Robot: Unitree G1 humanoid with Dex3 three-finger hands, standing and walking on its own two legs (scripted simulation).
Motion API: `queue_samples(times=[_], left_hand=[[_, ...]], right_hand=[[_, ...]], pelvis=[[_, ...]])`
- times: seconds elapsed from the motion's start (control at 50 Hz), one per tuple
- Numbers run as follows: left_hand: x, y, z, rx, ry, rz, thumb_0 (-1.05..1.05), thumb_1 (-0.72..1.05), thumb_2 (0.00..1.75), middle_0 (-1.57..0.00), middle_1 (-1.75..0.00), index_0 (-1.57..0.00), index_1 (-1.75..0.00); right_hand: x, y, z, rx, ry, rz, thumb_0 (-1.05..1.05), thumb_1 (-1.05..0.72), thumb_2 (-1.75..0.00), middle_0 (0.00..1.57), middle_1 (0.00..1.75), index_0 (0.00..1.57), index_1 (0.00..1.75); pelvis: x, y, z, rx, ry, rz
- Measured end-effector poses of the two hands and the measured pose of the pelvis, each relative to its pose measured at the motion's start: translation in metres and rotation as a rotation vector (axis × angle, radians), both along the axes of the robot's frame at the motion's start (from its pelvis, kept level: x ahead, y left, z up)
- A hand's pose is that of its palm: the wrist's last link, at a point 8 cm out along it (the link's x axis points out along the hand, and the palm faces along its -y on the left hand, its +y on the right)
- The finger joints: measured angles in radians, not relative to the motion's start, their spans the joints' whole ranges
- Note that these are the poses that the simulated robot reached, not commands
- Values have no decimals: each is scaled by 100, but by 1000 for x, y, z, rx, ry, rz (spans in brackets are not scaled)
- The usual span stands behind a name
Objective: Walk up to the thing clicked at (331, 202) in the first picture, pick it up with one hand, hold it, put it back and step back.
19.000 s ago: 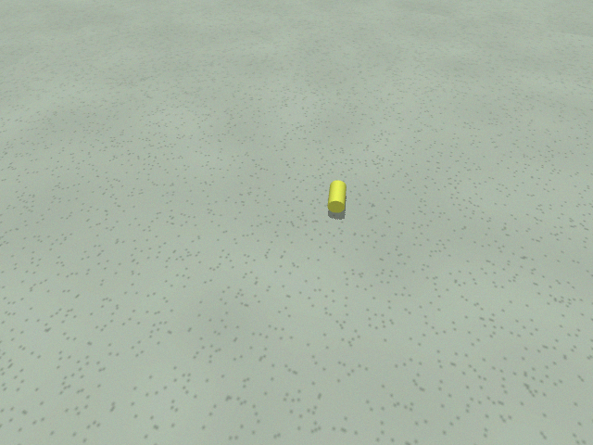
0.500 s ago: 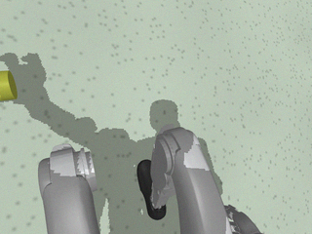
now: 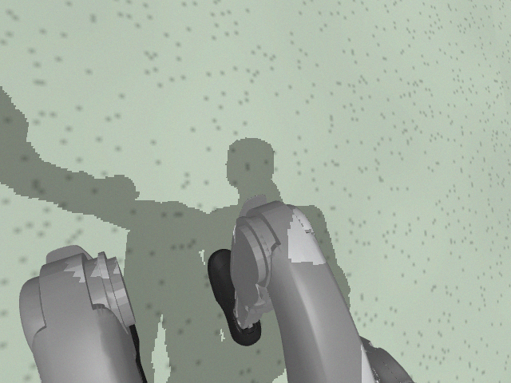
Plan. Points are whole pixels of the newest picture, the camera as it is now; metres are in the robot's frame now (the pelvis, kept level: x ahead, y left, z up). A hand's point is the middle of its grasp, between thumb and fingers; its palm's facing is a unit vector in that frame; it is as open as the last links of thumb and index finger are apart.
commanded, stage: rest palm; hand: left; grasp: from above
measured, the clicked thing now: out of the picture +0.48 +0.37 -0.28
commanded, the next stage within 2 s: close in 1.50 s
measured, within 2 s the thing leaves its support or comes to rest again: neither
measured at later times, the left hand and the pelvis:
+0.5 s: hand out of the picture +0.47 +0.36 -0.23, palm faces -0.47 -0.11 -0.87, open 14.0 cm; pelvis +0.01 +0.00 -0.01, yaw -2 degrees
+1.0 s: hand out of the picture +0.47 +0.36 -0.25, palm faces -0.45 -0.12 -0.88, open 13.5 cm; pelvis +0.00 +0.00 -0.01, yaw -3 degrees
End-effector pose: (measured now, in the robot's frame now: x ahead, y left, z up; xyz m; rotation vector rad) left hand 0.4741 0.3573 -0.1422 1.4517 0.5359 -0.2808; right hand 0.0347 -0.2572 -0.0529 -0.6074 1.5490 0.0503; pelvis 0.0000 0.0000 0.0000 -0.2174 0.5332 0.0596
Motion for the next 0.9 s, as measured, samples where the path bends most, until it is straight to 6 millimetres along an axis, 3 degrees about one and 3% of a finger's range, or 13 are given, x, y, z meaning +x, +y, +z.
queue_samples(times=[0.12,0.36,0.9], left_hand=[[3,0,-9,2,-39,-3,0,-55,102,-11,-98,-9,-100],[7,2,-23,39,-45,44,0,-54,102,-12,-95,-10,-98],[-6,5,-44,16,-28,38,0,-47,99,-15,-96,-14,-98]], right_hand=[[-1,-1,5,-22,13,14,0,-90,-90,21,30,20,30],[18,4,3,-3,-47,56,0,-91,-90,20,30,20,30],[34,4,9,-4,-68,156,0,-91,-91,20,30,20,30]], pelvis=[[3,1,-2,-7,1,-8],[6,3,-6,-20,-1,-15],[4,4,-9,-37,-38,-21]])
